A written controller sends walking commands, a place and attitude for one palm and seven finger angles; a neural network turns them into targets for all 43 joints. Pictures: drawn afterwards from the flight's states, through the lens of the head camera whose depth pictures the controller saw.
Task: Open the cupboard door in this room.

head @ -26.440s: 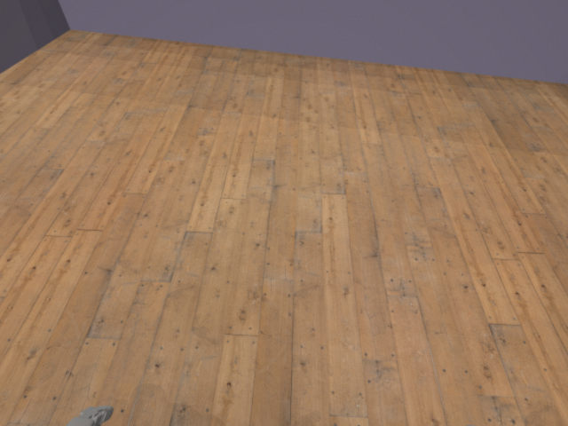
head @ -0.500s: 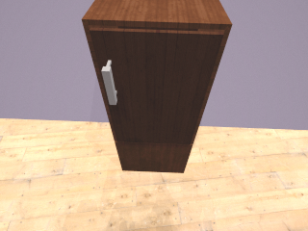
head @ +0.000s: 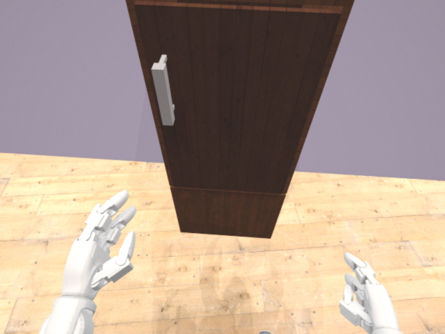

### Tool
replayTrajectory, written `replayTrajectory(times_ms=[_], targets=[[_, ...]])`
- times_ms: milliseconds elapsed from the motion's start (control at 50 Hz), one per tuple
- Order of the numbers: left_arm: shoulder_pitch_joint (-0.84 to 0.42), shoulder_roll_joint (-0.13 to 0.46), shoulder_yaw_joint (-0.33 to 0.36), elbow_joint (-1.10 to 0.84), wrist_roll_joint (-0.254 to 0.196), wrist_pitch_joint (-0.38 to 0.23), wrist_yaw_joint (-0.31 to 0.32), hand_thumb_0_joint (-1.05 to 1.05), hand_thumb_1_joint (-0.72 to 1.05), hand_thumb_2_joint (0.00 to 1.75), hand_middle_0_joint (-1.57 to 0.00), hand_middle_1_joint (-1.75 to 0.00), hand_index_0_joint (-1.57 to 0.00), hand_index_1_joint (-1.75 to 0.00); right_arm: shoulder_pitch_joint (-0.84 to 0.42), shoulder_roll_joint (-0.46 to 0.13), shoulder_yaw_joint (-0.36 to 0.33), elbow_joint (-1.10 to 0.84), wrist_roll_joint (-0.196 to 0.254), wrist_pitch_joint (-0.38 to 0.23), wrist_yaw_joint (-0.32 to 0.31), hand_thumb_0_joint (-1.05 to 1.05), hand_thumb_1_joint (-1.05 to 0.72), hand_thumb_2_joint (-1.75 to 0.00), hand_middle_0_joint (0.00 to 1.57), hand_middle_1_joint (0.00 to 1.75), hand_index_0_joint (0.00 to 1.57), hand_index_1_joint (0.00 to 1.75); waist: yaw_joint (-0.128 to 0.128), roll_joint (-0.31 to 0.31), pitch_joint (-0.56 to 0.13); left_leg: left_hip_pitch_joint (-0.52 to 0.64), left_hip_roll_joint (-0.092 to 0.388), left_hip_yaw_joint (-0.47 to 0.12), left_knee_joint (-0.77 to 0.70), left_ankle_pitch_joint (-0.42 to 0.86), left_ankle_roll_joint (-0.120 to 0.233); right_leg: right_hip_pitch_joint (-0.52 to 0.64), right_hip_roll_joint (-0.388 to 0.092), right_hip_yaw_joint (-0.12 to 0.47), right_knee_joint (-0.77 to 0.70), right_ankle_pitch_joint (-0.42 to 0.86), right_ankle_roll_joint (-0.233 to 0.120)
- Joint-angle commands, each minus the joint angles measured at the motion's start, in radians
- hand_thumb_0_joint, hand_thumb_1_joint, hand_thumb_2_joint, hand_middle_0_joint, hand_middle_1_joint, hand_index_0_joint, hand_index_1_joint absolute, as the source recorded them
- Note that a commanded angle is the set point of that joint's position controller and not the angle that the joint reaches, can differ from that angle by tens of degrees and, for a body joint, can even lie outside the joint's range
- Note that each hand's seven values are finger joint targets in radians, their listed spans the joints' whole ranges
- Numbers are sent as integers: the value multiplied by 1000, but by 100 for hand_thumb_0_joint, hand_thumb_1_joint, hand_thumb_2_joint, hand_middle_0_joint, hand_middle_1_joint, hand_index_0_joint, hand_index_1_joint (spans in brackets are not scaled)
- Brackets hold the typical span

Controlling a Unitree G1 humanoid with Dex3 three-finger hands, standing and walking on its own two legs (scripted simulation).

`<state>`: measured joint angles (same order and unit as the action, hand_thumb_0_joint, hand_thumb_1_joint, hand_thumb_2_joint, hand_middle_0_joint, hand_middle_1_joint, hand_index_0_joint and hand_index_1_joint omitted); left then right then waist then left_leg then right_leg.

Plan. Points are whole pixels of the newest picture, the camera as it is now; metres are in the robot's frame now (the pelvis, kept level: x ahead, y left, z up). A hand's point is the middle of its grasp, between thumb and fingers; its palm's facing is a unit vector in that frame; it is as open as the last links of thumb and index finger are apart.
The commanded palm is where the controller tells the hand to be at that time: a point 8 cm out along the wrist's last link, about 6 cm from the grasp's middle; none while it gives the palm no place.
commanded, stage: raise the hand with hooked fingers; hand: left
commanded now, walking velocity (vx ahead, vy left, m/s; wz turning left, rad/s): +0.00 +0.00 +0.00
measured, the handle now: (166, 91) +0.60 +0.16 +0.11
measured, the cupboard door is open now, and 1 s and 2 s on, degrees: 0 0 0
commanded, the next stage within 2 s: move the hooked fingers beside the handle in 1.80 s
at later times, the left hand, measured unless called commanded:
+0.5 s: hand (94, 261) +0.22 +0.22 +0.05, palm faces -0.03 -1.00 -0.05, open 10.8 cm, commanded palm +0.19 +0.27 +0.06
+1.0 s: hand (54, 227) +0.26 +0.27 +0.10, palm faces +0.02 -1.00 -0.05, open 13.6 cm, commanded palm +0.23 +0.32 +0.11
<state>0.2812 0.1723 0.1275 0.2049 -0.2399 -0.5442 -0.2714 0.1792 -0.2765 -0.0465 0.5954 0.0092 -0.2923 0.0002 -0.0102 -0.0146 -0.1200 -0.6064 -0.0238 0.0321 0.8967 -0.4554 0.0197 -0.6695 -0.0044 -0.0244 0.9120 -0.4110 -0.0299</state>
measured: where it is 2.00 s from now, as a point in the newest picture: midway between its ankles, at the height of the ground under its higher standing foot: outside the picture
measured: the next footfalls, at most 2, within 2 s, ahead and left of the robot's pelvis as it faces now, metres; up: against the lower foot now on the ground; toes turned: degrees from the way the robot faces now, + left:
none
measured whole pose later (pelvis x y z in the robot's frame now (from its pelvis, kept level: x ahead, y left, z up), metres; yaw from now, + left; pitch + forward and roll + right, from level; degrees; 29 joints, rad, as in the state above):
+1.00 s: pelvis +0.00 +0.02 +0.01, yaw +1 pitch +6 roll -2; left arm 0.09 0.38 0.35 0.21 -0.35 -0.20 -0.45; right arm 0.24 -0.27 0.06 0.55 0.05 -0.25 -0.09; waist 0.02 0.03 -0.07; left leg -0.51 -0.01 -0.02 0.84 -0.44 0.03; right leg -0.52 0.01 -0.07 0.77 -0.36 -0.01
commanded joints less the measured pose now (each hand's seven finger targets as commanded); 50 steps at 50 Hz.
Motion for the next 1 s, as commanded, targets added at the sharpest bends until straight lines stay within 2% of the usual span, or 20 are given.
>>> replayTrajectory(times_ms=[0,40,60,120,140,180,200,240,280,320,340,380,440,520,580,680,720,880,960,980], targets=[[205,146,119,-171,-66,3,-134,0,53,74,-23,-54,-23,-54,-74,-116,-41,-278,22,1,2,0,-90,-90,20,30,20,30,87,-17,-160,-145,-38,13,12,163,-12,125,-18,59,-40,100,-6],[78,184,145,-326,-88,56,-98,0,48,72,-23,-57,-23,-57,-63,-111,-33,-310,21,22,-15,0,-90,-90,20,30,20,30,64,14,-175,-145,-29,-8,33,152,-6,93,-8,72,-36,56,-3],[53,187,155,-393,-80,63,-67,0,46,71,-23,-58,-23,-58,-35,-101,-34,-310,18,30,-21,0,-90,-90,20,30,20,30,52,42,-204,-111,-15,-24,33,168,-2,83,-1,61,-37,78,-1],[-11,177,119,-561,-47,40,-1,0,39,68,-24,-63,-24,-63,19,-84,-21,-290,11,45,-37,0,-90,-90,20,30,20,30,-3,83,-216,-61,10,-46,59,237,6,65,11,38,-20,192,2],[-87,194,102,-593,-42,30,-1,0,36,67,-24,-64,-24,-64,27,-92,-9,-275,2,47,-45,0,-90,-90,20,30,20,30,-34,59,-198,-71,18,-59,83,232,13,35,20,41,-11,194,2],[-83,176,66,-538,-29,23,-22,0,32,65,-24,-68,-24,-68,31,-92,1,-247,7,40,-54,0,-90,-90,20,30,20,30,-53,100,-165,-74,22,-66,78,173,12,-6,19,31,-30,113,3],[-100,192,70,-511,-32,28,-39,0,29,64,-24,-69,-24,-69,27,-97,6,-235,12,33,-60,0,-90,-90,20,30,20,30,-58,102,-156,-82,23,-72,74,141,11,-12,20,29,-43,70,4],[-103,217,83,-435,-55,71,-85,0,25,62,-25,-72,-25,-72,18,-110,15,-221,20,22,-71,0,-90,-90,20,30,20,30,-51,104,-153,-89,20,-82,64,122,12,4,26,28,-57,38,1],[-50,250,137,-379,-72,135,-114,0,20,60,-25,-75,-25,-75,16,-107,16,-222,31,19,-76,0,-90,-90,20,30,20,30,-23,71,-198,-94,15,-76,31,116,10,77,15,36,-98,14,11],[-22,275,191,-357,-96,193,-122,0,15,58,-25,-78,-25,-78,4,-101,18,-226,35,17,-79,0,-90,-90,20,30,20,30,5,48,-236,-94,10,-72,4,154,9,156,5,43,-122,41,16],[-9,295,227,-325,-113,217,-124,0,13,57,-25,-80,-25,-80,-10,-98,22,-226,36,18,-79,0,-90,-90,20,30,20,30,25,54,-227,-87,11,-75,-6,179,5,181,10,39,-118,63,9],[0,287,243,-357,-127,227,-112,0,8,55,-26,-82,-26,-82,-7,-87,23,-226,33,13,-77,0,-90,-90,20,30,20,30,31,28,-248,-67,13,-72,-31,216,5,215,4,29,-125,119,16],[-32,283,251,-340,-135,212,-92,0,1,52,-26,-87,-26,-87,-10,-87,27,-218,27,3,-73,0,-90,-90,20,30,20,30,32,5,-175,-63,15,-80,-62,223,2,197,15,8,-127,128,9],[-58,280,237,-312,-122,179,-95,0,-8,48,-27,-93,-27,-93,23,-103,20,-207,31,-13,-71,0,-90,-90,20,30,20,30,12,20,-140,-41,16,-70,-93,173,2,164,10,3,-156,64,15],[-83,304,243,-322,-119,173,-105,0,-15,45,-27,-98,-27,-98,36,-114,20,-205,33,-25,-73,0,-90,-90,20,30,20,30,18,61,-159,9,17,-71,-116,196,2,184,12,-7,-157,100,9],[-172,354,279,-310,-123,188,-105,0,-27,40,-28,-105,-28,-105,45,-125,22,-191,36,-27,-85,0,-90,-90,20,30,20,30,12,60,-142,56,21,-76,-151,206,1,203,16,-18,-177,122,8],[-190,354,279,-325,-123,190,-106,0,-31,38,-29,-108,-29,-108,45,-123,25,-188,36,-28,-87,0,-90,-90,20,30,20,30,17,110,-161,99,22,-77,-161,258,-2,218,15,-26,-174,181,4],[-314,400,309,-205,-135,269,-163,0,-50,30,-30,-120,-30,-120,34,-133,39,-180,41,-9,-95,0,-90,-90,20,30,20,30,16,87,-117,142,23,-82,-204,279,-7,258,24,-29,-219,227,1],[-413,431,323,-181,-138,300,-194,0,-50,30,-30,-120,-30,-120,28,-134,48,-177,41,-2,-100,0,-90,-90,20,30,20,30,16,108,-122,182,23,-85,-222,302,-8,280,27,-27,-237,252,-4],[-428,431,325,-169,-139,304,-199,0,-50,30,-30,-120,-30,-120,31,-132,48,-176,42,0,-102,0,-90,-90,20,30,20,30,15,91,-128,191,24,-88,-228,304,-9,280,27,-31,-241,252,-3]])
